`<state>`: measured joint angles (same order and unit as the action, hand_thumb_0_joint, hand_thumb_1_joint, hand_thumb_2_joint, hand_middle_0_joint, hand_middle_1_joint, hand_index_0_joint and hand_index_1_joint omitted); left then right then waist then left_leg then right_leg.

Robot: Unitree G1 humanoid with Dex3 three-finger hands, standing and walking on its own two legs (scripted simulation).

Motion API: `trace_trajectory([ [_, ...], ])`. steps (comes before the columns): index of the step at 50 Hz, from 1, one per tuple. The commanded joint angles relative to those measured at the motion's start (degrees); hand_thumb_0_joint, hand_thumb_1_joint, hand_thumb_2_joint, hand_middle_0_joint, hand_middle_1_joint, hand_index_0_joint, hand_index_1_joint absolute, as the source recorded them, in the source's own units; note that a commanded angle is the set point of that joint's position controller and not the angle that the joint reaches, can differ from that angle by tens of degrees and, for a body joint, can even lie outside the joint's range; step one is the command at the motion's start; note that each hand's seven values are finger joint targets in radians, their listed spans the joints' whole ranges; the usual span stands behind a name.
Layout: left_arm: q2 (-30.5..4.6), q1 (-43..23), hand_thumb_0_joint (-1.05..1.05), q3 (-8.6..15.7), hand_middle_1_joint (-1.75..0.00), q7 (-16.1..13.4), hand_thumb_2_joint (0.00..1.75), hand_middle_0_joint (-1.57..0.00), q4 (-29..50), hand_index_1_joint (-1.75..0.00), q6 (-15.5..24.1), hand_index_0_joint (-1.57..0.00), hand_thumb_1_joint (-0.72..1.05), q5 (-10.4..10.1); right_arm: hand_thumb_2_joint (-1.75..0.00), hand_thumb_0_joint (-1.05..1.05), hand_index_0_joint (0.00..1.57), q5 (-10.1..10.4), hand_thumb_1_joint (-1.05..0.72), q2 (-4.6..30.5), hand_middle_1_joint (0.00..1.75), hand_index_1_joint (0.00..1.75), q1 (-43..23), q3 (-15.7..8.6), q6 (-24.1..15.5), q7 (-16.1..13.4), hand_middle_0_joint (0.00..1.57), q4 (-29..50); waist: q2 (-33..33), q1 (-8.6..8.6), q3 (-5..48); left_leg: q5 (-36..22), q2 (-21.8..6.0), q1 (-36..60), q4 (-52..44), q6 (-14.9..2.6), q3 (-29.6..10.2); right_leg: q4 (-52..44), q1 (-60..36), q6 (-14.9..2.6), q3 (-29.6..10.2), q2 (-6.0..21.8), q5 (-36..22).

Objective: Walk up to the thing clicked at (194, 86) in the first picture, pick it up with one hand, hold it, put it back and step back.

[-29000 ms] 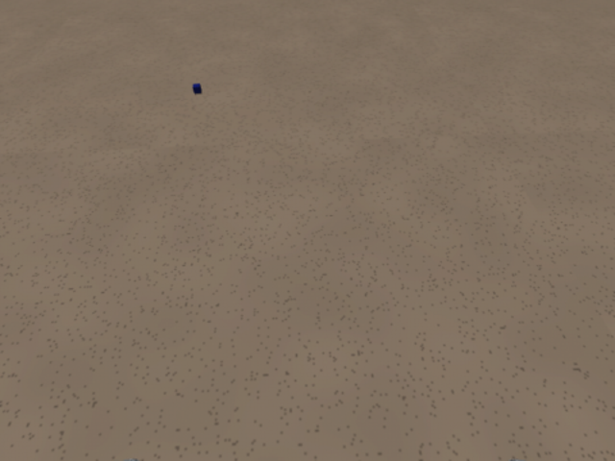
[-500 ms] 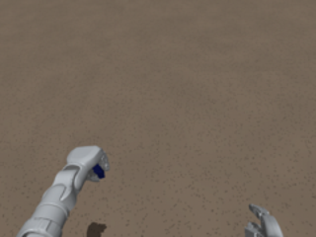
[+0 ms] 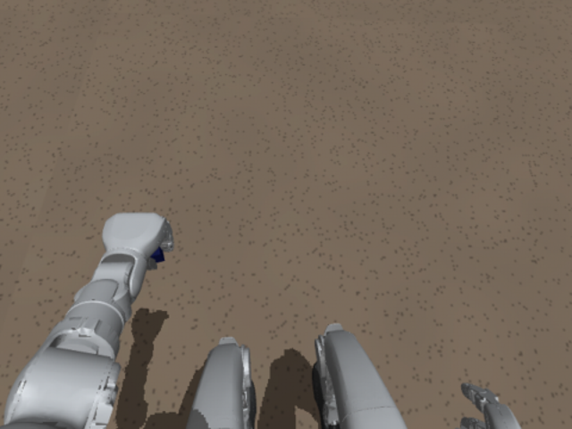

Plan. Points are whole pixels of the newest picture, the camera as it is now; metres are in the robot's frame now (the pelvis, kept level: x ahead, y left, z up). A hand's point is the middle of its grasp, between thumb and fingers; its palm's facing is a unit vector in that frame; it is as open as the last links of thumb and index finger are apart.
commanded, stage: crouch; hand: left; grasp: from above
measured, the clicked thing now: (148, 249) +0.41 +0.22 -0.14
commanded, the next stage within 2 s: lower in 1.30 s
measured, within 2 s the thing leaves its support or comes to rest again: neither
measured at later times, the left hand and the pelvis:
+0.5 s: hand (179, 274) +0.41 +0.22 -0.33, palm faces -0.47 +0.02 -0.88, open 4.9 cm; pelvis -0.02 +0.00 -0.17, yaw -1 degrees
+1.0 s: hand (187, 276) +0.43 +0.22 -0.43, palm faces -0.47 +0.00 -0.88, open 4.9 cm; pelvis -0.02 +0.00 -0.25, yaw -3 degrees
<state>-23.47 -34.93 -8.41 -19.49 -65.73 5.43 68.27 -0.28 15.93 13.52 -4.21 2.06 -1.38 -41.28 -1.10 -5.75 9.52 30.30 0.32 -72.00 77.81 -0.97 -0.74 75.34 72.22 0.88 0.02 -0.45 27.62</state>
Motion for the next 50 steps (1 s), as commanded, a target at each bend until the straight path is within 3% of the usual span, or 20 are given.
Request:
trace_trajectory([
  [1,-11.6,-24.3,0.0,3.9,-0.2,-3.8,0.14,-1.22,7.9,-0.14,-1.5,-1.29,0.95,-1.2,-0.9,0.0,0.2,-1.1,-0.89,9.0,0.3,0.3,5.4,-3.3,-2.7,-1.1,0.2,3.5,-5.3,-1.61,31.1,-5.9,0.6,10.0,-3.1,0.43,-1.4,-1.0,-3.8,-3.12,1.4,-0.7,-5.4],
  [3,-14.0,-25.1,0.0,5.5,-0.23,-3.9,0.18,-1.22,7.1,-0.16,-1.9,-1.29,0.95,-1.0,-0.9,0.0,0.2,-1.4,-0.89,9.3,0.3,0.3,5.6,-3.2,-3.0,-1.3,0.2,3.1,-5.3,-1.59,32.2,-4.2,0.6,6.9,-1.1,0.45,-1.8,1.6,-1.4,-3.22,1.7,-0.7,-3.7],
  [8,-13.8,-27.6,0.0,5.7,-0.23,-3.0,0.17,-1.21,3.7,-0.16,-1.5,-1.28,0.94,-1.5,-0.9,0.0,0.2,-2.1,-0.89,9.5,0.3,0.3,5.6,-2.9,-4.1,-0.6,0.2,2.7,-5.3,-3.17,31.5,3.3,1.0,-1.9,4.6,0.23,-2.3,7.3,7.9,-3.42,2.2,-0.6,3.1],
  [12,-16.2,-28.5,0.0,7.2,-0.2,-3.0,0.18,-1.26,1.9,-0.14,0.2,-1.32,0.98,-0.7,-0.9,0.0,0.2,-2.5,-0.89,10.0,0.3,0.3,6.0,-2.2,-5.0,0.5,0.2,2.3,-5.9,-3.85,33.4,5.7,1.3,-6.6,8.7,0.11,-3.3,12.4,13.2,-3.58,2.9,-0.5,5.4],
  [19,-20.0,-33.4,0.0,9.7,-0.19,-5.6,0.21,-1.28,1.3,-0.14,3.2,-1.33,1.01,1.4,-0.9,0.0,0.2,-3.7,-0.89,10.6,0.3,0.3,7.9,-1.3,-6.4,2.5,0.2,0.7,-8.3,-5.63,38.0,3.2,1.7,-11.0,17.4,-0.08,-2.4,18.7,19.4,-3.36,3.2,-0.1,3.4],
  [20,-19.9,-34.3,0.0,9.6,-0.2,-6.1,0.2,-1.27,1.7,-0.14,3.6,-1.33,1.01,1.7,-0.9,0.0,0.2,-3.9,-0.89,10.3,0.3,0.3,7.8,-1.1,-6.5,2.7,0.2,0.4,-9.9,-5.14,38.8,2.2,1.8,-10.7,18.2,0.06,-2.0,19.8,20.0,-3.55,3.2,-0.2,2.7],
  [26,-19.3,-36.0,0.0,10.1,-0.18,-7.5,0.16,-1.28,-0.3,-0.11,4.0,-1.34,1.02,3.2,-0.9,0.0,0.2,-5.3,-0.89,10.3,0.3,0.3,9.3,-1.2,-6.8,4.7,0.2,-0.7,-14.2,-5.91,42.1,-7.5,1.7,-9.3,25.1,0.14,-1.2,25.0,23.1,-3.51,3.7,-0.2,-4.7],
  [30,-20.0,-35.1,0.0,11.0,-0.19,-7.8,0.16,-1.24,-2.3,-0.12,3.8,-1.31,0.99,2.8,-0.9,0.0,0.2,-5.9,-0.89,10.4,0.3,0.3,9.2,-1.2,-6.6,5.8,0.2,-0.7,-12.1,-6.03,41.7,-8.7,1.6,-13.2,28.7,-0.46,-0.4,26.7,21.8,-2.98,3.7,-0.4,-7.4],
  [38,-20.8,-34.3,0.0,11.4,-0.19,-7.1,0.14,-1.25,-4.7,-0.12,4.4,-1.32,1.0,3.2,-0.9,0.0,0.2,-6.3,-0.9,10.2,0.3,0.3,8.5,-1.2,-5.9,7.1,0.2,-0.6,-11.0,-6.44,39.5,-7.5,1.6,-19.0,32.7,-0.71,-0.4,31.0,23.6,-2.95,4.4,-1.0,-7.0],
  [39,-22.3,-35.2,0.0,12.3,-0.19,-7.3,0.12,-1.24,-4.8,-0.11,4.6,-1.32,1.0,3.3,-0.9,0.0,0.2,-6.5,-0.9,11.0,0.3,0.3,8.7,-1.1,-6.0,7.3,0.2,-0.6,-11.0,-6.8,39.4,-7.0,1.5,-20.0,33.4,-0.64,-0.6,31.9,24.6,-2.94,4.6,-0.9,-6.4],
  [40,-21.8,-34.9,0.0,11.9,-0.2,-7.3,0.14,-1.24,-4.9,-0.12,4.7,-1.32,1.0,3.0,-0.9,0.0,0.2,-6.5,-0.9,10.2,0.3,0.3,8.3,-0.9,-6.0,7.5,0.2,-0.4,-11.5,-6.28,39.0,-7.0,1.5,-20.2,33.9,-0.79,-0.3,32.1,24.0,-2.94,4.3,-1.2,-6.8],
  [42,-21.9,-36.7,0.0,11.8,-0.18,-7.4,0.15,-1.24,-5.3,-0.12,5.1,-1.31,0.98,3.6,-0.9,0.0,0.2,-6.6,-0.9,10.7,0.3,0.3,8.6,-1.0,-5.9,7.6,0.2,-0.8,-11.5,-7.15,38.7,-5.8,1.5,-21.7,34.9,-0.86,-0.3,32.8,25.7,-2.9,4.5,-1.2,-5.9],
  [50,-24.0,-40.1,0.0,12.5,-0.18,-8.7,0.12,-1.21,-8.1,-0.11,6.0,-1.28,0.94,5.2,-0.9,0.0,0.2,-7.1,-0.9,11.8,0.3,0.3,8.0,-0.5,-6.4,8.1,0.2,-1.4,-14.4,-7.61,36.9,-0.8,1.4,-23.2,35.9,-0.27,-1.3,37.1,33.1,-3.62,6.1,-1.2,-0.4],
])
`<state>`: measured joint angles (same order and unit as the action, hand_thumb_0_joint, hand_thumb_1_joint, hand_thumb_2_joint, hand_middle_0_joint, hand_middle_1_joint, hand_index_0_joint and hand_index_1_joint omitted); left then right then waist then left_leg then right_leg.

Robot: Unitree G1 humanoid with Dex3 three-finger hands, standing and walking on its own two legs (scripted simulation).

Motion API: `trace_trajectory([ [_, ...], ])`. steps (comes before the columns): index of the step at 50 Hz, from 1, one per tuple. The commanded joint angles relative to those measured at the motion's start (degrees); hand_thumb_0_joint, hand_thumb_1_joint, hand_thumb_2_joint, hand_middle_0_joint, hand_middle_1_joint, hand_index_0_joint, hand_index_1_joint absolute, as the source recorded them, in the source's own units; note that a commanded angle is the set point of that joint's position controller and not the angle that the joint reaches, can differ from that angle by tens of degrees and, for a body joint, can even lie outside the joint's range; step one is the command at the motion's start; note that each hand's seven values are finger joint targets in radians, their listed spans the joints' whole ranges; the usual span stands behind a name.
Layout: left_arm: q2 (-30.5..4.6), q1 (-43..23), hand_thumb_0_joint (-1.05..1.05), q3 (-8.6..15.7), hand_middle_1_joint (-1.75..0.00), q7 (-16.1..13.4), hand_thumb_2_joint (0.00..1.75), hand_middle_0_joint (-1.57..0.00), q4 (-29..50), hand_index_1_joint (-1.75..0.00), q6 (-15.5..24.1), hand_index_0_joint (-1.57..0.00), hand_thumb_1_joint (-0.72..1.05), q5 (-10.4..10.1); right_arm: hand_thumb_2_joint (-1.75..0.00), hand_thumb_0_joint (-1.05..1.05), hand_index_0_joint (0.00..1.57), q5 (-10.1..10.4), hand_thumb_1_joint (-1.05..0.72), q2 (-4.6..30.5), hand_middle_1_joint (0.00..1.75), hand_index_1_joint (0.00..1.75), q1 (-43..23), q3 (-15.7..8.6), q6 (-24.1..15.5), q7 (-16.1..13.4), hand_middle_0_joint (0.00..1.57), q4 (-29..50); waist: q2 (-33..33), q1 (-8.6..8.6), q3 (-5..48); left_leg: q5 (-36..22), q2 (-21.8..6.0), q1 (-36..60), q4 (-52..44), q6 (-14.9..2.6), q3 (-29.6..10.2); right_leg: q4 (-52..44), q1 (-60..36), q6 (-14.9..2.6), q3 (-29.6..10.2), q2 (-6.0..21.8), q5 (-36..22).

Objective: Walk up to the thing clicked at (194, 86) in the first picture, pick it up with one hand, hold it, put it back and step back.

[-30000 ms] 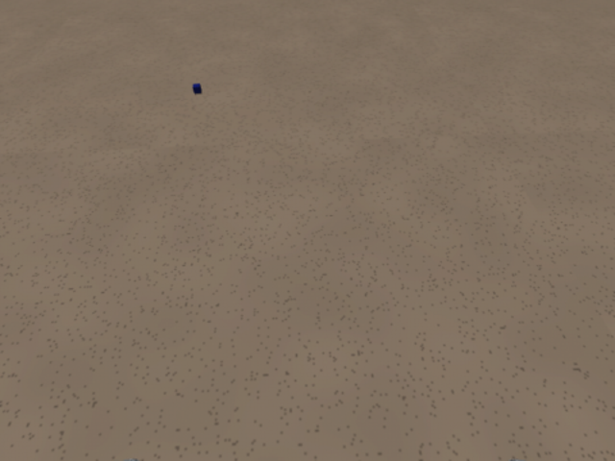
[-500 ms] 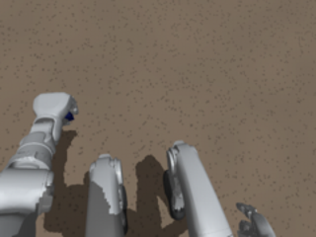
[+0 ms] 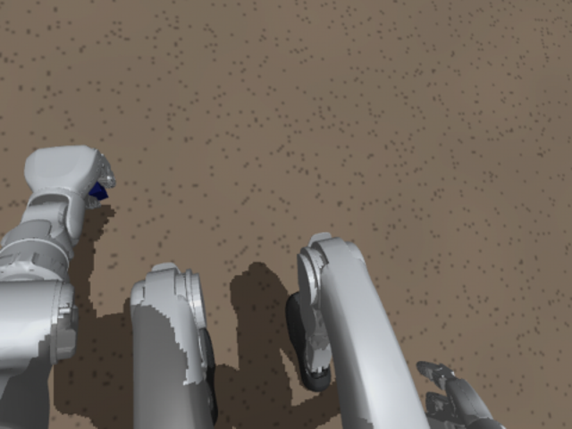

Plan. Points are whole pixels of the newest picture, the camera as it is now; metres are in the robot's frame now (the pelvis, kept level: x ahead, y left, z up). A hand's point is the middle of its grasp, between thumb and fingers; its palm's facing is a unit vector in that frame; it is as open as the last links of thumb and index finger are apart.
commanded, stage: crouch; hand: left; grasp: from above
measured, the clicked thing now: (86, 187) +0.47 +0.25 -0.22
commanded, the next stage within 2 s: lower in 0.30 s
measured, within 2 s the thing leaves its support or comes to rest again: rests again in 1.64 s
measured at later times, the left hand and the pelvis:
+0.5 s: hand (87, 195) +0.45 +0.25 -0.22, palm faces -0.48 -0.02 -0.88, open 4.9 cm; pelvis +0.00 +0.00 -0.04, yaw -1 degrees
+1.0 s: hand (101, 200) +0.46 +0.25 -0.28, palm faces -0.47 -0.03 -0.88, open 4.9 cm; pelvis +0.00 +0.00 -0.08, yaw -4 degrees
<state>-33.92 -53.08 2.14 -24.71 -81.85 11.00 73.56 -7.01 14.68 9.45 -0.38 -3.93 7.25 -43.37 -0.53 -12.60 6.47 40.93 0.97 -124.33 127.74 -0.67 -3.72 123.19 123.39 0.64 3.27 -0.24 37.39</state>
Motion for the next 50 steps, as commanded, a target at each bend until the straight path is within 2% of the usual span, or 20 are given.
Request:
trace_trajectory([
  [1,-13.4,-21.3,0.0,2.0,-0.17,-3.8,0.11,-1.21,6.9,-0.1,0.3,-1.27,0.93,0.1,-0.9,0.0,0.2,-0.5,-0.9,13.1,0.3,0.3,12.3,-4.1,-0.5,-0.5,0.2,0.6,-14.6,-1.04,39.4,-11.2,0.8,29.3,-13.8,-0.52,1.5,-10.6,-17.3,-3.31,2.9,-1.3,-9.9],
  [3,-13.5,-21.9,0.0,2.1,-0.16,-4.0,0.13,-1.21,6.4,-0.1,0.1,-1.28,0.93,0.2,-0.9,0.0,0.2,-0.6,-0.9,13.8,0.3,0.3,12.5,-3.9,-0.6,-0.4,0.2,0.4,-15.4,-1.5,39.1,-11.3,0.7,29.3,-13.4,-0.33,1.1,-9.6,-15.7,-3.28,3.0,-0.9,-10.1],
  [6,-14.7,-22.1,0.0,2.4,-0.18,-4.2,0.16,-1.23,6.4,-0.13,-0.1,-1.28,0.93,-0.1,-0.9,0.0,0.2,-0.6,-0.9,13.4,0.3,0.3,12.3,-3.6,-0.6,-0.4,0.2,0.1,-15.7,-0.9,40.6,-12.1,1.0,28.5,-11.7,-0.65,2.0,-9.1,-17.2,-3.28,2.9,-1.4,-11.1],
  [7,-15.5,-23.2,0.0,2.6,-0.18,-4.3,0.17,-1.23,6.2,-0.13,-0.2,-1.28,0.93,-0.2,-0.9,0.0,0.2,-0.7,-0.9,13.8,0.3,0.3,12.6,-3.5,-0.6,-0.4,0.2,0.2,-14.4,-1.7,40.5,-11.5,1.1,26.4,-11.0,-0.96,2.3,-9.1,-17.7,-3.07,2.9,-1.4,-10.9],
  [11,-16.4,-23.3,0.0,2.5,-0.16,-4.1,0.17,-1.25,4.1,-0.12,-0.1,-1.29,0.93,-0.4,-0.9,0.0,0.2,-0.8,-0.9,13.8,0.3,0.3,12.5,-2.7,-0.7,-0.5,0.2,-0.2,-13.7,-1.61,38.1,-9.3,1.1,23.4,-10.0,-1.22,2.5,-8.5,-16.8,-3.06,3.1,-1.5,-9.1],
  [16,-17.4,-22.4,0.0,2.8,-0.19,-3.8,0.16,-1.25,3.2,-0.13,0.1,-1.3,0.95,-0.6,-0.9,0.0,0.2,-1.0,-0.9,14.2,0.3,0.3,13.0,-1.9,-1.0,-0.3,0.2,-0.1,-13.3,-1.85,38.0,-10.9,1.1,22.1,-7.9,-1.44,2.9,-7.6,-18.1,-2.8,3.2,-1.7,-10.9],
  [17,-17.1,-22.9,0.0,2.6,-0.19,-3.6,0.15,-1.25,3.6,-0.13,0.2,-1.3,0.96,-0.5,-0.9,0.0,0.2,-1.2,-0.9,14.3,0.3,0.3,13.1,-1.6,-1.0,-0.2,0.2,0.0,-13.2,-2.62,37.7,-10.9,1.2,21.0,-7.8,-1.45,2.8,-7.3,-18.4,-2.7,3.4,-1.6,-11.0],
  [21,-18.0,-23.5,0.0,2.4,-0.14,-3.2,0.14,-1.25,4.4,-0.11,0.7,-1.28,0.91,-0.7,-0.9,0.0,0.2,-1.0,-0.91,14.9,0.3,0.3,12.9,-1.4,-1.2,-0.1,0.2,0.0,-14.7,-2.38,36.9,-10.6,0.9,21.8,-7.4,-1.16,2.3,-6.1,-16.0,-3.02,4.0,-1.7,-10.5],
  [27,-17.4,-23.0,0.0,1.6,-0.14,-3.3,0.16,-1.28,0.8,-0.11,1.5,-1.3,0.92,-0.6,-0.9,0.0,0.2,-1.7,-0.91,15.4,0.3,0.3,12.7,-0.3,-1.7,0.4,0.2,0.2,-13.4,-4.29,33.6,-11.0,0.9,19.0,-4.5,-1.33,2.1,-4.5,-15.1,-2.67,4.7,-1.9,-11.3],
  [28,-18.0,-22.8,0.0,1.8,-0.12,-3.7,0.14,-1.27,1.0,-0.1,1.8,-1.3,0.91,-0.7,-0.9,0.0,0.2,-1.5,-0.91,15.5,0.3,0.3,12.3,-0.3,-1.7,0.3,0.2,0.1,-13.7,-3.38,34.1,-11.2,0.9,19.0,-4.8,-1.22,1.9,-4.1,-14.9,-2.82,4.8,-2.1,-11.3],
  [30,-18.0,-22.8,0.0,1.5,-0.12,-4.0,0.13,-1.27,0.4,-0.09,2.1,-1.3,0.9,-0.2,-0.9,0.0,0.2,-1.7,-0.91,15.4,0.3,0.3,12.5,0.1,-1.9,0.6,0.2,0.2,-15.5,-4.04,33.9,-11.6,0.9,19.6,-4.2,-0.93,1.8,-3.1,-14.8,-2.91,5.2,-2.2,-11.6],
  [32,-20.3,-23.3,0.0,2.7,-0.12,-4.8,0.13,-1.26,1.0,-0.09,2.5,-1.29,0.91,0.7,-0.9,0.0,0.2,-1.9,-0.91,16.1,0.3,0.3,12.4,0.2,-2.0,0.6,0.2,0.2,-15.9,-4.01,35.2,-12.1,0.8,20.4,-3.7,-0.8,1.5,-2.5,-14.4,-2.89,5.6,-2.3,-12.0],
  [34,-20.1,-23.1,0.0,3.0,-0.11,-5.7,0.12,-1.28,1.9,-0.07,2.8,-1.31,0.93,0.6,-0.9,0.0,0.2,-2.1,-0.91,16.0,0.3,0.3,12.2,0.3,-1.9,0.7,0.2,0.5,-17.6,-3.65,35.8,-12.1,0.9,20.9,-3.7,-0.6,1.5,-1.7,-14.0,-3.03,5.7,-2.3,-11.9],
  [36,-20.6,-22.6,0.0,3.4,-0.13,-6.5,0.12,-1.27,0.8,-0.09,2.7,-1.31,0.93,1.3,-0.9,0.0,0.2,-2.6,-0.91,16.1,0.3,0.3,12.3,0.8,-2.1,1.0,0.2,0.4,-17.6,-4.43,35.1,-12.0,0.8,20.1,-2.7,-0.77,1.7,-1.5,-14.6,-2.79,5.9,-2.5,-12.3],
  [38,-22.3,-23.1,0.0,4.3,-0.13,-7.6,0.14,-1.27,1.9,-0.1,2.8,-1.3,0.92,1.6,-0.9,0.0,0.2,-2.6,-0.91,16.3,0.3,0.3,11.8,0.8,-2.2,1.0,0.2,0.4,-17.8,-4.1,35.6,-11.4,0.9,19.0,-2.3,-0.96,1.8,-1.4,-15.0,-2.78,5.7,-2.6,-12.1],
  [41,-22.5,-24.1,0.0,4.5,-0.13,-8.7,0.14,-1.27,0.6,-0.1,2.3,-1.31,0.93,1.8,-0.9,0.0,0.2,-3.3,-0.91,16.8,0.3,0.3,11.7,1.0,-2.8,1.6,0.2,0.3,-18.2,-5.24,34.1,-10.8,0.6,19.2,-1.1,-0.92,1.7,-0.7,-13.1,-2.77,6.1,-2.5,-11.6],
  [45,-22.1,-22.8,0.0,4.0,-0.12,-9.7,0.15,-1.23,-2.0,-0.08,1.6,-1.27,0.89,1.6,-0.89,0.0,0.2,-3.4,-0.9,16.8,0.3,0.3,11.0,1.6,-3.2,2.0,0.2,0.0,-17.9,-5.23,32.7,-10.5,0.4,17.7,-0.9,-0.94,1.1,-0.3,-12.0,-2.86,6.6,-2.8,-11.3],
  [47,-21.2,-22.5,0.0,3.9,-0.15,-9.8,0.15,-1.21,-4.2,-0.1,1.3,-1.26,0.9,1.6,-0.89,0.0,0.2,-3.8,-0.9,17.3,0.3,0.3,11.6,1.9,-3.7,2.3,0.2,-0.1,-17.3,-6.71,31.4,-11.1,0.4,17.8,0.0,-0.92,0.8,0.4,-11.2,-2.68,7.2,-2.7,-12.0],
  [49,-21.7,-22.0,0.0,3.9,-0.14,-9.9,0.14,-1.2,-4.2,-0.09,1.2,-1.25,0.87,0.9,-0.9,0.0,0.2,-3.8,-0.9,17.6,0.3,0.3,11.6,2.2,-3.9,2.6,0.2,-0.2,-18.3,-6.18,31.2,-11.7,0.5,17.2,-0.1,-0.85,0.5,0.7,-11.6,-2.74,7.4,-2.8,-12.5],
  [50,-21.1,-22.3,0.0,3.6,-0.13,-9.7,0.14,-1.2,-4.9,-0.09,1.2,-1.25,0.87,0.9,-0.89,0.0,0.2,-4.1,-0.9,17.6,0.3,0.3,11.9,2.2,-4.2,2.9,0.2,-0.3,-18.0,-7.1,31.2,-12.5,0.3,18.6,0.3,-0.74,0.2,1.1,-11.6,-2.61,7.6,-2.8,-13.3],
])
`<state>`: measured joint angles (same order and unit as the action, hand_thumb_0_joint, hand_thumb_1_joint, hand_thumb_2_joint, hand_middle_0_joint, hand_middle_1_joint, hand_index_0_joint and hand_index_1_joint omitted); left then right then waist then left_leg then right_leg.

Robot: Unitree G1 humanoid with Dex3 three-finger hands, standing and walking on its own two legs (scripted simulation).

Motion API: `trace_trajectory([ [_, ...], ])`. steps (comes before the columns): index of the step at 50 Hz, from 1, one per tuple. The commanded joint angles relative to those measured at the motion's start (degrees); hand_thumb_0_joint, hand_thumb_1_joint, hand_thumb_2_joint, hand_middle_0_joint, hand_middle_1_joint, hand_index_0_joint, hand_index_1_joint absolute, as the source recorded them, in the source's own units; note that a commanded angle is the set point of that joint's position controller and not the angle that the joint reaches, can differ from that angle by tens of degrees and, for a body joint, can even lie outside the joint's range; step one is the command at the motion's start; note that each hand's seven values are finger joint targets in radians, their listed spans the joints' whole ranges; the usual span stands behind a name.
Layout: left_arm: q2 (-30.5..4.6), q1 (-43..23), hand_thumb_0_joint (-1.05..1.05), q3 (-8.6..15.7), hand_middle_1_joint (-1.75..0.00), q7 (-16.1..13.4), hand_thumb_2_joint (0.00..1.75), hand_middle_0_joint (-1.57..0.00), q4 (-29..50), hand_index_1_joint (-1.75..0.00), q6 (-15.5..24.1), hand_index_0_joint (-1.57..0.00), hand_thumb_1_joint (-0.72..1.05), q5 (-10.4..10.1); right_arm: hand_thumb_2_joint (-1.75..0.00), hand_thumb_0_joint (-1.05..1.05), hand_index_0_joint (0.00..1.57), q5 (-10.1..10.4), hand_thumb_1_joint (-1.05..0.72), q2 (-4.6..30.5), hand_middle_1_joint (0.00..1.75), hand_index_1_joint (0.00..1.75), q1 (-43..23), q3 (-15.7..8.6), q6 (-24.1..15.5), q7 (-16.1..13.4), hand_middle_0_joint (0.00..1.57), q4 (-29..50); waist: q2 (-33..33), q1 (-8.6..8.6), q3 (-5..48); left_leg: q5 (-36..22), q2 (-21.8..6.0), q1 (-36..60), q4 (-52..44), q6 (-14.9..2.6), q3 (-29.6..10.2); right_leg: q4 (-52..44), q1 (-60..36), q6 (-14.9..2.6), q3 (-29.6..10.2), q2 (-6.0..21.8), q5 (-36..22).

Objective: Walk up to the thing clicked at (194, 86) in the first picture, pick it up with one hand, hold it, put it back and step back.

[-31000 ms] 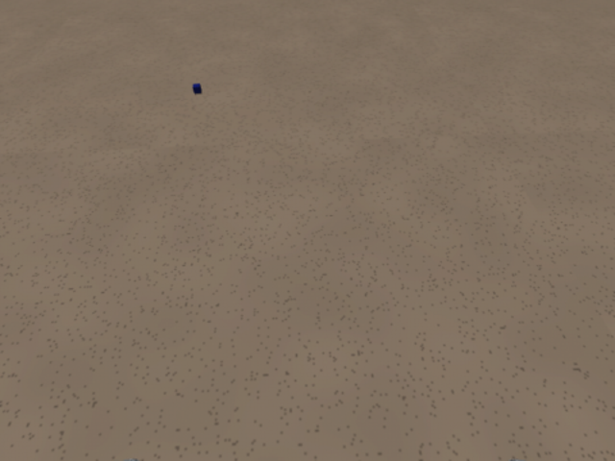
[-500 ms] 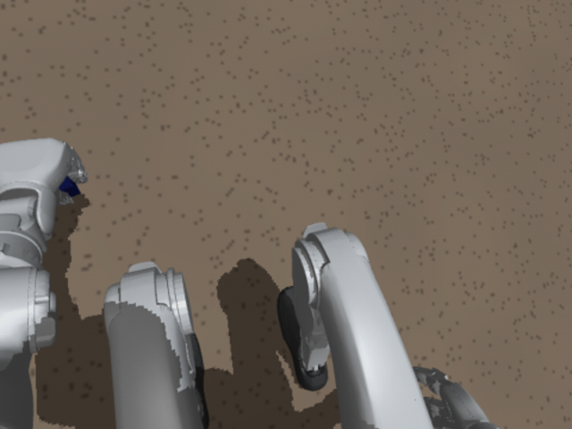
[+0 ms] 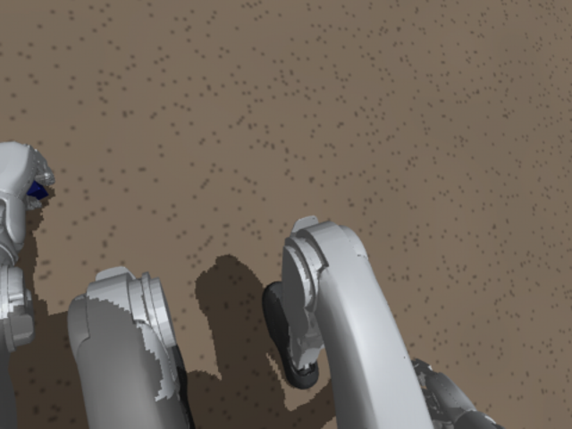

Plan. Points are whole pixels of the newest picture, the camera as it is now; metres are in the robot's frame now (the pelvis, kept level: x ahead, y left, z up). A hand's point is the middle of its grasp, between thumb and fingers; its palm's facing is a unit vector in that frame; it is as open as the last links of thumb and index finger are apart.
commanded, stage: rest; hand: left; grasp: from above
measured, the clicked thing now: (22, 187) +0.47 +0.28 -0.24
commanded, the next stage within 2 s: open in 0.96 s
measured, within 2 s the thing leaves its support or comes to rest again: rests again in 0.64 s
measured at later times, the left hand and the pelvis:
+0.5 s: hand (30, 198) +0.45 +0.27 -0.24, palm faces -0.46 -0.08 -0.88, open 4.8 cm; pelvis +0.00 +0.00 -0.01, yaw -3 degrees
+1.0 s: hand (33, 194) +0.45 +0.27 -0.25, palm faces -0.46 -0.11 -0.88, open 4.8 cm; pelvis +0.00 +0.00 -0.01, yaw -4 degrees
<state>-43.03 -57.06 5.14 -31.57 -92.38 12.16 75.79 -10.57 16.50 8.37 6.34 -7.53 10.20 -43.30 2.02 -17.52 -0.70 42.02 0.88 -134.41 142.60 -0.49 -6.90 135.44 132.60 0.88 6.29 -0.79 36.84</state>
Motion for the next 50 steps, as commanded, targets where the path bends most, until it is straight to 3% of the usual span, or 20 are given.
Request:
trace_trajectory([
  [1,-12.5,-19.1,0.0,0.6,-0.14,-2.6,0.13,-1.19,6.6,-0.09,0.2,-1.24,0.87,-1.3,-0.89,0.0,0.2,-0.6,-0.9,16.1,0.3,0.3,13.1,-4.2,-0.7,0.2,0.2,-0.4,-20.7,-2.42,38.7,-14.7,0.3,28.6,-14.0,-0.9,3.3,-10.9,-21.3,-2.75,4.8,-2.3,-13.7],
  [3,-15.2,-18.0,0.0,2.8,-0.14,-2.7,0.14,-1.2,6.7,-0.09,0.4,-1.25,0.89,-1.4,-0.89,0.0,0.2,-1.0,-0.9,17.2,0.3,0.3,13.1,-4.2,-1.2,0.5,0.2,0.6,-20.7,-2.22,39.5,-16.6,0.3,29.1,-13.5,-0.8,3.1,-10.6,-22.7,-2.62,5.2,-2.2,-15.3],
  [4,-13.7,-16.5,0.0,1.5,-0.13,-2.6,0.13,-1.21,4.9,-0.08,0.4,-1.25,0.89,-1.6,-0.89,0.0,0.2,-0.8,-0.9,17.0,0.3,0.3,13.2,-3.9,-1.2,0.7,0.2,-0.1,-21.6,-1.85,38.4,-16.2,0.4,29.0,-13.8,-0.5,2.9,-10.3,-22.3,-2.94,5.2,-2.1,-14.5],
  [6,-16.8,-17.1,0.0,3.7,-0.18,-3.0,0.14,-1.2,6.5,-0.12,1.1,-1.26,0.91,-1.2,-0.89,0.0,0.2,-1.3,-0.9,17.5,0.3,0.3,12.7,-3.5,-1.5,1.1,0.2,0.9,-22.0,-2.15,39.8,-17.0,0.3,28.7,-13.3,-0.59,3.1,-10.2,-24.6,-2.8,5.4,-2.4,-15.8],
  [14,-19.3,-16.0,0.0,4.7,-0.18,-4.7,0.14,-1.23,5.1,-0.12,2.6,-1.29,0.94,0.4,-0.9,0.0,0.2,-2.0,-0.9,18.4,0.3,0.3,12.5,-2.5,-2.1,1.8,0.2,1.4,-21.7,-2.73,37.4,-14.6,0.2,25.9,-11.6,-0.89,3.1,-10.5,-25.3,-2.68,5.6,-2.9,-14.4],
  [15,-17.2,-16.3,0.0,2.9,-0.18,-4.8,0.16,-1.22,4.8,-0.13,2.6,-1.27,0.92,0.0,-0.9,0.0,0.2,-1.9,-0.9,17.6,0.3,0.3,11.8,-2.0,-2.2,2.0,0.2,1.4,-21.5,-2.52,37.1,-13.9,-0.1,25.4,-11.7,-0.96,2.9,-10.6,-25.2,-2.72,5.4,-3.1,-13.8],
  [17,-19.7,-18.5,0.0,4.1,-0.18,-5.8,0.15,-1.23,5.5,-0.12,2.9,-1.29,0.95,0.8,-0.9,0.0,0.2,-2.2,-0.9,18.7,0.3,0.3,11.6,-2.0,-2.6,2.1,0.2,1.6,-21.6,-3.75,36.4,-13.6,-0.1,25.3,-11.3,-0.98,2.6,-10.6,-24.2,-2.75,6.0,-3.2,-13.7],
  [18,-17.4,-17.0,0.0,2.1,-0.18,-5.7,0.14,-1.22,3.1,-0.12,2.6,-1.28,0.94,0.9,-0.9,0.0,0.2,-2.1,-0.9,18.1,0.3,0.3,11.8,-1.5,-2.8,2.3,0.2,1.0,-21.8,-3.57,34.9,-12.5,-0.1,25.3,-11.4,-0.94,2.6,-10.3,-23.1,-2.79,5.9,-3.2,-12.7],
  [19,-19.5,-19.0,0.0,3.6,-0.19,-6.2,0.14,-1.22,4.7,-0.12,2.8,-1.29,0.95,0.6,-0.9,0.0,0.2,-2.4,-0.9,18.9,0.3,0.3,11.5,-1.8,-3.2,2.5,0.2,1.4,-22.1,-4.39,35.1,-13.2,-0.2,25.6,-11.2,-0.93,2.4,-10.3,-23.2,-2.62,6.3,-3.1,-13.4],
  [20,-16.2,-16.3,0.0,1.4,-0.19,-6.5,0.15,-1.23,1.9,-0.13,2.4,-1.29,0.95,0.5,-0.9,0.0,0.2,-2.1,-0.9,18.3,0.3,0.3,11.6,-1.5,-3.2,2.5,0.2,0.3,-22.8,-3.25,34.2,-12.5,-0.1,26.5,-12.6,-0.57,2.0,-10.1,-21.5,-2.98,6.5,-3.2,-12.3],
  [27,-16.6,-19.5,0.0,0.2,-0.21,-7.7,0.14,-1.24,1.1,-0.14,1.6,-1.32,1.0,0.3,-0.9,0.0,0.2,-2.8,-0.9,19.4,0.3,0.3,10.4,-0.6,-4.9,4.1,0.2,0.3,-24.1,-5.57,32.4,-12.7,-0.8,28.0,-11.8,-0.29,0.7,-8.9,-20.6,-2.52,7.3,-3.3,-13.6],
  [28,-19.2,-20.7,0.0,2.1,-0.19,-8.0,0.16,-1.25,3.0,-0.13,1.7,-1.31,0.98,0.3,-0.9,0.0,0.2,-2.8,-0.9,20.2,0.3,0.3,10.7,-0.6,-5.1,4.2,0.2,1.1,-24.6,-5.77,33.6,-14.0,-0.7,28.5,-12.1,-0.31,0.9,-9.1,-21.6,-2.33,7.5,-3.1,-14.6],
  [29,-18.1,-18.0,0.0,1.1,-0.21,-8.2,0.17,-1.25,1.2,-0.15,1.4,-1.31,0.98,0.2,-0.9,0.0,0.2,-2.5,-0.9,19.5,0.3,0.3,10.9,-0.3,-4.9,4.2,0.2,0.2,-25.4,-4.57,33.7,-13.9,-0.8,29.1,-12.7,-0.09,0.7,-9.1,-21.7,-2.68,7.2,-3.4,-14.3],
  [32,-20.7,-18.7,0.0,3.1,-0.23,-8.9,0.18,-1.24,2.0,-0.16,1.4,-1.31,0.99,0.1,-0.9,0.0,0.2,-2.8,-0.9,20.5,0.3,0.3,9.9,-0.1,-5.5,4.6,0.2,1.8,-24.8,-4.97,33.8,-14.8,-0.9,28.0,-12.5,-0.18,0.6,-9.3,-23.2,-2.56,7.5,-3.4,-15.3],
  [33,-18.2,-17.1,0.0,1.3,-0.23,-8.7,0.18,-1.24,-0.4,-0.17,0.9,-1.31,0.98,0.2,-0.9,0.0,0.2,-2.7,-0.9,19.8,0.3,0.3,10.4,0.4,-5.4,4.8,0.2,0.9,-25.4,-4.84,33.0,-14.2,-0.8,28.1,-12.5,-0.07,0.8,-8.9,-22.3,-2.74,7.2,-3.5,-14.8],
  [34,-18.4,-19.0,0.0,1.4,-0.24,-8.6,0.18,-1.25,0.3,-0.17,1.1,-1.32,1.0,-0.2,-0.9,0.0,0.2,-2.9,-0.9,19.9,0.3,0.3,9.8,0.3,-5.7,5.1,0.2,1.5,-25.0,-5.9,32.8,-13.8,-1.0,27.9,-12.1,-0.19,0.7,-9.0,-22.4,-2.5,7.6,-3.5,-14.6],
  [37,-19.3,-18.4,0.0,1.8,-0.24,-8.6,0.19,-1.23,-0.4,-0.18,0.9,-1.3,0.97,-0.4,-0.9,0.0,0.2,-2.8,-0.9,20.5,0.3,0.3,9.2,0.4,-5.9,5.2,0.2,2.0,-25.4,-5.45,32.7,-13.9,-1.1,28.2,-12.5,-0.02,0.0,-9.0,-22.3,-2.6,7.7,-3.5,-14.6],
  [38,-21.4,-18.3,0.0,3.5,-0.23,-8.7,0.2,-1.24,-0.4,-0.17,0.7,-1.3,0.97,-0.2,-0.9,0.0,0.2,-3.1,-0.9,21.2,0.3,0.3,10.3,0.4,-5.9,5.3,0.2,2.0,-25.7,-6.11,33.4,-15.8,-1.2,29.4,-12.2,0.01,0.0,-8.9,-23.4,-2.3,7.9,-3.3,-16.4],
  [44,-24.1,-17.5,0.0,5.2,-0.22,-8.1,0.15,-1.22,-1.9,-0.16,1.0,-1.29,0.96,0.0,-0.9,0.0,0.2,-3.5,-0.9,21.9,0.3,0.3,10.9,1.0,-5.9,5.5,0.2,2.2,-24.8,-6.37,31.8,-15.5,-1.2,27.5,-12.0,-0.09,-0.3,-9.2,-24.7,-2.36,8.2,-3.5,-16.0],
  [50,-21.9,-17.8,0.0,1.6,-0.23,-7.4,0.1,-1.18,-2.9,-0.15,2.2,-1.26,0.93,-0.5,-0.9,0.0,0.2,-3.2,-0.9,21.4,0.3,0.3,9.0,2.0,-6.1,5.1,0.2,3.6,-21.6,-6.61,30.4,-11.2,-1.1,23.7,-10.8,-1.03,0.5,-11.1,-25.9,-2.17,7.5,-4.0,-12.9],
])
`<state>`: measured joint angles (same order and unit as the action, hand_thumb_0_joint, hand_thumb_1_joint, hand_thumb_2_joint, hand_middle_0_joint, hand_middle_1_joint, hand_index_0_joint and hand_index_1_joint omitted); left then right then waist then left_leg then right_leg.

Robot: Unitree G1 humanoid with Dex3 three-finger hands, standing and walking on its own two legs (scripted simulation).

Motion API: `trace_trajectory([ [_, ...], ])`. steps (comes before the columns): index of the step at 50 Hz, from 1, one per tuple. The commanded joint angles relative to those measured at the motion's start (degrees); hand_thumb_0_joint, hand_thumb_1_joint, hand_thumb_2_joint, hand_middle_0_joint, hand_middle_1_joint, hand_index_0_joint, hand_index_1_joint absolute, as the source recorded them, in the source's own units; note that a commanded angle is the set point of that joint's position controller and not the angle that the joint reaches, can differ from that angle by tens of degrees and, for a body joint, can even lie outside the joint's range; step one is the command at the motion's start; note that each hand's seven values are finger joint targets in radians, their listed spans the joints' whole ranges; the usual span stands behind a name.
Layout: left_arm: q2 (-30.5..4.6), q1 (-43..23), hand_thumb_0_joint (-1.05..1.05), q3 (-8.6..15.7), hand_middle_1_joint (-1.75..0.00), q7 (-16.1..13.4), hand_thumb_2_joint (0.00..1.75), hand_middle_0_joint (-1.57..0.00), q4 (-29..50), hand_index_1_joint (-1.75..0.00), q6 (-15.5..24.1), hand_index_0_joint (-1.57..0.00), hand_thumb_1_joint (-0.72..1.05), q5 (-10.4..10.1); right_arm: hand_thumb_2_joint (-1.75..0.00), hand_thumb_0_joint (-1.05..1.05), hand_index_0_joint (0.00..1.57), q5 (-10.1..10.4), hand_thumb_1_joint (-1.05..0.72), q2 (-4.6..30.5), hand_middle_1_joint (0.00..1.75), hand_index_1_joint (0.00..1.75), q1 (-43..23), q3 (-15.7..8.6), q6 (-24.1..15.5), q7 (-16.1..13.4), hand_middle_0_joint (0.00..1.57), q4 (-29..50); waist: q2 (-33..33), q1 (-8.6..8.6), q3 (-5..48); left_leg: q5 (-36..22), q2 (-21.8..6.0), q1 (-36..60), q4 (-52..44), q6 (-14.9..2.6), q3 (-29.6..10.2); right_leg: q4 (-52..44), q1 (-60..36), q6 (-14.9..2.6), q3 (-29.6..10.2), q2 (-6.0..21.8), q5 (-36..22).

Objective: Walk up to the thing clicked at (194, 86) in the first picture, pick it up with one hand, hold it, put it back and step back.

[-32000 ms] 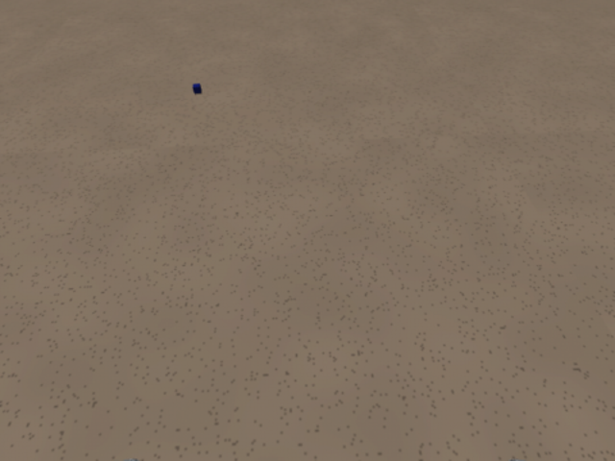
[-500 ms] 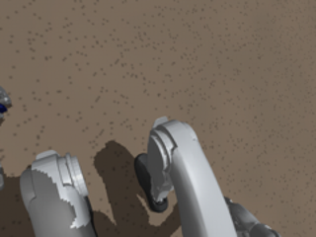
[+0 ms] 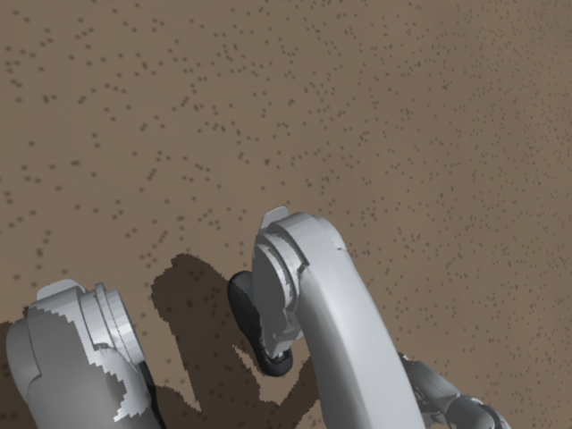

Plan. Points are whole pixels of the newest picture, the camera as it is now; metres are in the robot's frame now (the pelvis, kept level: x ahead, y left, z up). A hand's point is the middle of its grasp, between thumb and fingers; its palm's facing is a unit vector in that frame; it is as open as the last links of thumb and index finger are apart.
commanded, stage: open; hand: left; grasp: from above
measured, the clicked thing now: out of the picture +0.46 +0.30 -0.28
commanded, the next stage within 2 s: withdraw in 1.04 s
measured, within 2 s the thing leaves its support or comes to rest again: neither
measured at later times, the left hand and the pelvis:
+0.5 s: hand out of the picture +0.44 +0.30 -0.24, palm faces -0.44 -0.12 -0.89, open 8.2 cm; pelvis +0.00 +0.00 +0.00, yaw -1 degrees
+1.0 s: hand out of the picture +0.44 +0.30 -0.24, palm faces -0.45 -0.13 -0.88, open 10.9 cm; pelvis +0.00 +0.00 +0.00, yaw -1 degrees
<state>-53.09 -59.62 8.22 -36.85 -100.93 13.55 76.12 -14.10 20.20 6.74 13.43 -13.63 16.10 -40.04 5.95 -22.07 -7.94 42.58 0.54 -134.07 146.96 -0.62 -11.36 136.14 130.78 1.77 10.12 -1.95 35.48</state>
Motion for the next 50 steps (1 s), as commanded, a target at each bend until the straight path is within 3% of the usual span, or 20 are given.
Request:
trace_trajectory([
  [1,-12.1,-15.4,0.0,-1.6,-0.21,-2.0,0.08,-1.18,4.9,-0.14,1.0,-1.25,0.92,-1.1,-0.9,0.0,0.2,0.1,-0.9,17.8,0.3,0.3,10.8,-4.9,-0.1,-0.8,0.2,-0.2,-26.0,-2.3,36.8,-10.9,-0.9,23.1,-15.5,-0.77,4.7,-11.6,-23.5,-3.15,3.8,-2.9,-10.6],
  [3,-13.8,-14.9,0.0,-0.8,-0.2,-2.3,0.07,-1.17,5.2,-0.12,1.4,-1.25,0.92,-0.9,-0.9,0.0,0.2,0.1,-0.9,18.6,0.3,0.3,10.6,-4.9,-0.2,-1.0,0.2,-0.2,-25.4,-1.95,36.6,-11.0,-1.0,23.7,-15.7,-0.66,3.9,-11.5,-22.6,-3.11,4.4,-2.8,-10.5],
  [5,-12.5,-15.1,0.0,-2.2,-0.25,-2.1,0.16,-1.02,5.4,-0.19,1.5,-1.09,0.76,-0.7,-0.9,0.0,0.2,0.3,-0.89,18.3,0.3,0.3,10.6,-4.7,-0.3,-1.0,0.2,0.2,-26.2,-2.31,36.3,-11.4,-1.2,24.5,-15.8,-0.49,3.9,-11.3,-23.0,-3.13,4.2,-2.9,-10.9],
  [6,-14.2,-14.4,0.0,-0.6,-0.26,-2.4,0.15,-0.97,5.6,-0.2,1.5,-1.04,0.68,-0.4,-0.9,0.0,0.2,-0.1,-0.89,18.5,0.3,0.3,11.6,-4.7,-0.2,-1.0,0.2,-0.4,-26.2,-2.34,37.4,-13.4,-1.2,25.6,-15.8,-0.44,3.9,-11.5,-24.2,-2.87,4.5,-2.9,-12.9],
  [8,-14.4,-14.5,0.0,-0.2,-0.27,-2.9,0.18,-0.91,5.7,-0.21,1.6,-0.97,0.54,-0.4,-0.9,0.0,0.2,0.1,-0.89,18.5,0.3,0.3,11.2,-4.4,-0.2,-1.0,0.2,-0.4,-26.6,-2.08,37.0,-13.4,-1.3,25.9,-16.4,-0.04,3.1,-10.8,-23.1,-3.09,5.0,-2.7,-12.6],
  [10,-10.5,-16.1,0.0,-3.7,-0.31,-2.9,0.22,-0.87,6.0,-0.26,1.8,-0.92,0.48,-0.3,-0.9,0.0,0.2,0.2,-0.89,18.1,0.3,0.3,9.6,-4.5,-0.6,-0.8,0.2,0.5,-28.2,-2.55,35.9,-12.4,-1.4,26.2,-16.7,0.06,3.1,-10.7,-21.8,-3.26,4.7,-3.0,-12.0],
  [14,-13.5,-16.2,0.0,-2.3,-0.36,-4.0,0.31,-0.8,5.9,-0.32,1.3,-0.83,0.37,-0.1,-0.9,0.0,0.2,0.3,-0.89,19.1,0.3,0.3,9.1,-4.5,-1.1,-0.6,0.2,0.1,-29.1,-1.85,36.2,-11.4,-1.5,27.3,-17.8,0.47,2.2,-10.1,-20.1,-3.32,5.3,-2.8,-11.1],
  [16,-10.8,-15.9,0.0,-3.8,-0.36,-3.8,0.33,-0.78,5.3,-0.33,0.8,-0.8,0.33,0.0,-0.9,0.0,0.2,0.0,-0.89,18.7,0.3,0.3,9.4,-4.2,-1.4,-0.1,0.2,0.5,-28.9,-2.79,34.6,-12.1,-1.5,26.6,-17.1,0.26,2.8,-10.5,-20.5,-3.13,5.1,-2.9,-11.9],
  [18,-13.5,-15.2,0.0,-1.6,-0.38,-4.4,0.35,-0.75,6.0,-0.35,0.4,-0.77,0.29,0.3,-0.9,0.0,0.2,0.1,-0.89,19.3,0.3,0.3,9.9,-4.6,-1.1,-0.2,0.2,0.2,-29.0,-1.94,36.1,-13.4,-1.5,27.2,-17.9,0.48,2.6,-10.6,-21.3,-3.25,5.0,-3.1,-12.7],
  [20,-11.4,-15.5,0.0,-2.7,-0.42,-3.9,0.39,-0.71,4.3,-0.39,-0.1,-0.73,0.25,-0.3,-0.9,0.0,0.2,-0.1,-0.89,18.6,0.3,0.3,9.4,-4.2,-1.6,0.2,0.2,0.4,-28.5,-2.65,35.2,-12.6,-1.6,26.7,-17.2,0.35,2.7,-10.3,-21.3,-3.18,5.0,-3.0,-12.4],
  [24,-12.7,-15.3,0.0,-1.5,-0.44,-2.9,0.43,-0.64,4.4,-0.43,-0.6,-0.66,0.16,-1.2,-0.9,0.0,0.2,0.1,-0.89,19.4,0.3,0.3,10.3,-4.5,-2.0,0.6,0.2,0.2,-27.4,-3.25,34.4,-12.8,-1.6,26.3,-16.6,0.2,2.4,-10.4,-21.1,-2.83,5.2,-2.5,-12.6],
  [25,-11.2,-15.5,0.0,-2.8,-0.45,-2.6,0.44,-0.63,5.3,-0.44,-0.5,-0.65,0.14,-1.2,-0.9,0.0,0.2,0.2,-0.89,19.2,0.3,0.3,10.4,-4.3,-1.9,0.6,0.2,1.0,-28.8,-2.92,35.6,-13.7,-1.5,27.0,-17.3,0.19,2.7,-10.8,-22.3,-3.1,4.9,-2.9,-13.2],
  [27,-13.9,-14.6,0.0,-1.0,-0.47,-2.6,0.44,-0.62,5.4,-0.45,-0.4,-0.64,0.14,-1.7,-0.9,0.0,0.2,0.2,-0.89,19.4,0.3,0.3,10.8,-4.5,-1.7,0.4,0.2,0.6,-28.4,-2.1,36.2,-13.1,-1.4,26.4,-17.5,0.04,2.9,-11.5,-23.2,-3.07,4.9,-2.9,-12.5],
  [31,-13.9,-14.1,0.0,-0.6,-0.5,-1.4,0.5,-0.57,5.8,-0.49,0.3,-0.58,0.07,-2.2,-0.9,0.0,0.2,0.0,-0.89,18.7,0.3,0.3,11.8,-4.0,-1.1,0.2,0.2,0.4,-26.5,-2.63,37.3,-14.0,-1.2,24.9,-16.1,-0.46,3.7,-12.3,-25.7,-2.86,4.6,-3.0,-13.4],
  [36,-12.6,-15.3,0.0,-3.1,-0.56,-0.9,0.54,-0.52,7.9,-0.55,1.6,-0.52,0.01,-2.4,-0.9,0.0,0.2,0.4,-0.89,18.7,0.3,0.3,10.7,-4.0,-0.8,-0.4,0.2,0.6,-28.4,-2.33,38.0,-13.9,-1.5,26.3,-16.1,-0.1,3.2,-11.7,-24.8,-3.24,4.7,-3.2,-13.2],
  [37,-14.7,-13.8,0.0,-1.1,-0.56,-1.3,0.57,-0.51,6.9,-0.56,1.8,-0.51,0.0,-2.6,-0.9,0.0,0.2,0.5,-0.89,18.2,0.3,0.3,11.1,-3.6,-0.6,-0.6,0.2,0.2,-27.1,-1.95,38.1,-14.2,-1.5,26.3,-16.2,-0.09,2.8,-11.8,-25.3,-3.13,5.0,-3.1,-13.5],
  [45,-13.3,-13.5,0.0,-2.2,-0.61,-2.4,0.59,-0.45,5.5,-0.6,1.9,-0.46,-0.03,-0.7,-0.9,0.0,0.2,0.1,-0.89,18.5,0.3,0.3,10.6,-3.7,-0.3,-0.6,0.2,0.5,-27.4,-2.5,34.5,-12.2,-1.6,25.8,-17.5,0.17,2.5,-11.4,-22.0,-3.18,5.4,-3.2,-11.8],
  [46,-11.2,-15.1,0.0,-4.1,-0.61,-2.3,0.59,-0.45,5.9,-0.6,1.9,-0.46,-0.03,-0.4,-0.9,0.0,0.2,0.2,-0.89,18.7,0.3,0.3,10.1,-3.8,-0.5,-0.5,0.2,1.4,-28.6,-3.0,34.0,-11.9,-1.5,25.9,-17.7,0.19,2.6,-11.4,-21.1,-3.31,5.4,-3.1,-11.4],
  [47,-13.2,-14.5,0.0,-2.2,-0.62,-2.6,0.59,-0.45,5.0,-0.61,1.7,-0.46,-0.03,-0.8,-0.9,0.0,0.2,0.0,-0.89,18.7,0.3,0.3,9.9,-3.9,-0.6,-0.6,0.2,0.6,-27.1,-2.64,33.9,-10.8,-1.6,25.8,-17.7,0.17,2.2,-11.4,-20.5,-3.16,5.7,-2.9,-10.5],
  [50,-14.1,-14.5,0.0,-1.5,-0.63,-3.0,0.61,-0.44,5.9,-0.62,1.5,-0.45,-0.04,-0.3,-0.9,0.0,0.2,0.0,-0.89,19.2,0.3,0.3,10.7,-3.9,-0.8,-0.6,0.2,0.6,-28.1,-2.3,35.0,-11.8,-1.6,26.8,-18.1,0.39,2.1,-11.2,-20.9,-3.17,5.6,-2.9,-11.2],
])
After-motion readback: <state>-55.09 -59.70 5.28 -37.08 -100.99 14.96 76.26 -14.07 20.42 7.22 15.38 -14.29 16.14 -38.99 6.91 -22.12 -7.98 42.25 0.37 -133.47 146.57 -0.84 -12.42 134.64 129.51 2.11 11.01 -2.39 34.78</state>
